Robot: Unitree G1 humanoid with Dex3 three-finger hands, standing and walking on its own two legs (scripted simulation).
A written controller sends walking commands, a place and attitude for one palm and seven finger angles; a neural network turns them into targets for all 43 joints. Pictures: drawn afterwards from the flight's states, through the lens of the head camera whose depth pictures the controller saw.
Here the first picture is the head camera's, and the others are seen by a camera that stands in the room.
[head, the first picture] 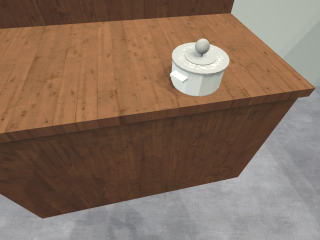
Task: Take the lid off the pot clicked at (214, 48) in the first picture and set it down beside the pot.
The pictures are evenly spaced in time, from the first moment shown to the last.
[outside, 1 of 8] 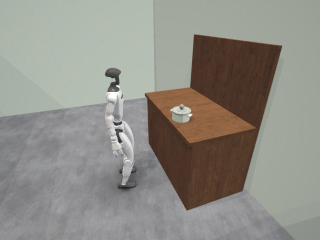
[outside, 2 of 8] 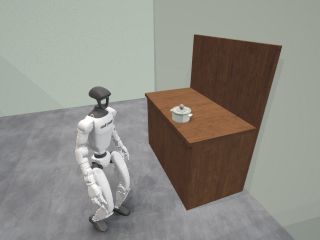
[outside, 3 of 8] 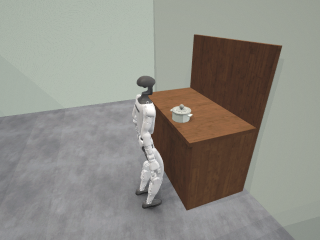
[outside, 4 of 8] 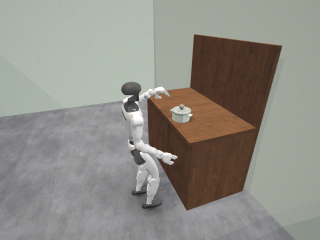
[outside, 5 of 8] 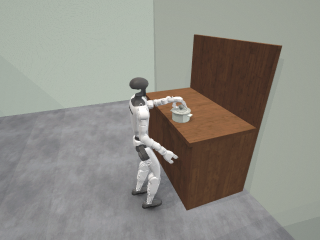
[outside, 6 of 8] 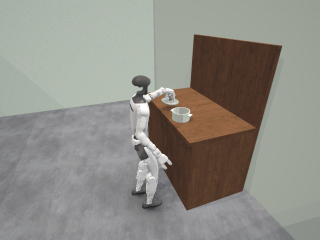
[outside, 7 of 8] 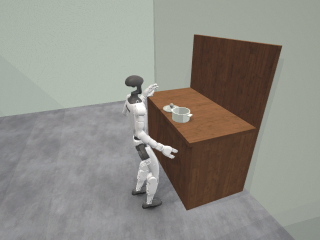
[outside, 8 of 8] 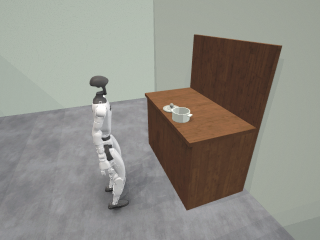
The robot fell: no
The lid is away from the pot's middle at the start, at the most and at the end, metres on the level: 0.00 0.25 0.23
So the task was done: yes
